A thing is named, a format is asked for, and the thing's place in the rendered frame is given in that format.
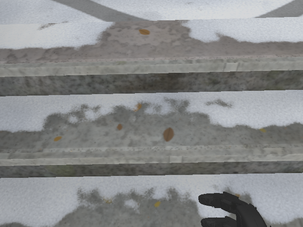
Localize robot right hand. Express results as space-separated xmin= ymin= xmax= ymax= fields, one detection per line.
xmin=198 ymin=191 xmax=272 ymax=227

